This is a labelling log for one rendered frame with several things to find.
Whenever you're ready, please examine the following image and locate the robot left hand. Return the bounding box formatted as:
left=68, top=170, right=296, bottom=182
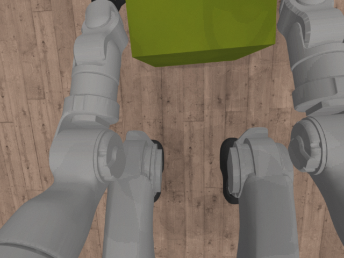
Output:
left=91, top=0, right=126, bottom=12

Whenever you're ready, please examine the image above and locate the robot right upper arm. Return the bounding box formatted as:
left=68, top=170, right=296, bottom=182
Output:
left=288, top=114, right=344, bottom=246

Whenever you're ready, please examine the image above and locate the left robot forearm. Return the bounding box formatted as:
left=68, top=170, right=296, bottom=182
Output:
left=49, top=0, right=128, bottom=168

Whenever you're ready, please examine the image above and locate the carton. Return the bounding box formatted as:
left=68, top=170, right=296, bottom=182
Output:
left=125, top=0, right=277, bottom=67

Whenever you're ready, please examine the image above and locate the robot left foot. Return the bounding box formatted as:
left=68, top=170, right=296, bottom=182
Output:
left=151, top=140, right=164, bottom=202

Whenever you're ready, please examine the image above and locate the left robot shin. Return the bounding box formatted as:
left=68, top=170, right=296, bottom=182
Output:
left=125, top=131, right=157, bottom=195

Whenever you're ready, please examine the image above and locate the right robot forearm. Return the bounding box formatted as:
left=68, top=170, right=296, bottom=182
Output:
left=277, top=0, right=344, bottom=116

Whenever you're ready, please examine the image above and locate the robot left upper arm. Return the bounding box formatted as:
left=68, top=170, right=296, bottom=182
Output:
left=0, top=128, right=126, bottom=258

